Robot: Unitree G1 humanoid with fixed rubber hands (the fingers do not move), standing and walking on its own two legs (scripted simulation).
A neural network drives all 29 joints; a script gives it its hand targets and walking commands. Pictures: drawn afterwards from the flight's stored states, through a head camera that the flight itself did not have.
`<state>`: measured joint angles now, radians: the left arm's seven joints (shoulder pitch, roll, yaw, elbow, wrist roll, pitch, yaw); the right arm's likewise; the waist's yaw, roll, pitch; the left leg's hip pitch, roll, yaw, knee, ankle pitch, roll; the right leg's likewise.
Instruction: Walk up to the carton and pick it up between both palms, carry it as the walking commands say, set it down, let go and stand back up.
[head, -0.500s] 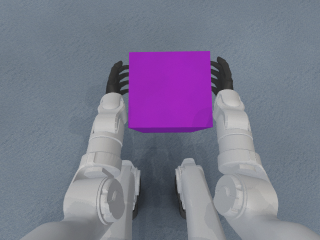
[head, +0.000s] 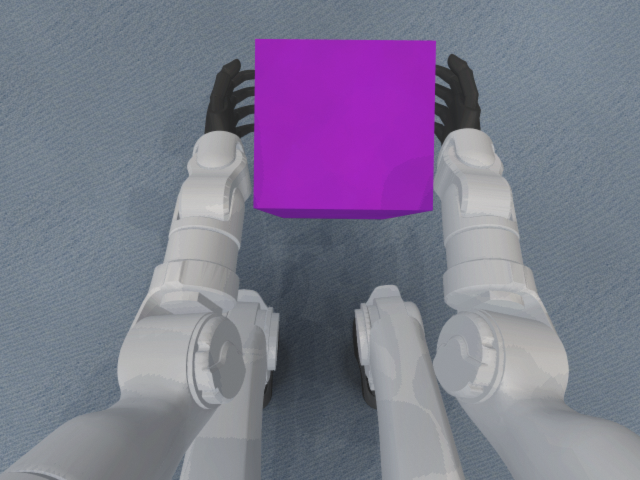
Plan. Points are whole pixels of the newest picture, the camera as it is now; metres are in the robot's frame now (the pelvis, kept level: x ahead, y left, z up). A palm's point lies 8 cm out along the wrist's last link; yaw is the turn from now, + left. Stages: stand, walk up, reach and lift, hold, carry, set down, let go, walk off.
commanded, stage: set down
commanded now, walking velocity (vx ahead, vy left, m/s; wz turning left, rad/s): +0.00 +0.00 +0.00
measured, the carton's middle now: (337, 155) +0.49 -0.04 -0.19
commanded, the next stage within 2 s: none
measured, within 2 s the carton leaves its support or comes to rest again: rests again in 1.42 s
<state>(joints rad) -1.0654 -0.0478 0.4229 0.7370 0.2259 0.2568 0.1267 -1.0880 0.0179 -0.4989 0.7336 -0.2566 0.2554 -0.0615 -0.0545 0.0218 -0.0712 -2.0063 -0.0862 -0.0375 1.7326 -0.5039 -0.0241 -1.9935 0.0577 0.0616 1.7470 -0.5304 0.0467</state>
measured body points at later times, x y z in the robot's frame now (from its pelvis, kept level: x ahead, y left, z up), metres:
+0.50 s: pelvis -0.01 +0.00 -0.06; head +0.34 -0.01 +0.23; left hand +0.53 +0.09 -0.21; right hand +0.52 -0.18 -0.19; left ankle +0.10 +0.12 -0.47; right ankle +0.09 -0.13 -0.47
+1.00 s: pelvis -0.02 -0.01 -0.09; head +0.35 -0.02 +0.14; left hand +0.55 +0.08 -0.27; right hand +0.54 -0.18 -0.26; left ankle +0.10 +0.12 -0.47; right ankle +0.09 -0.13 -0.47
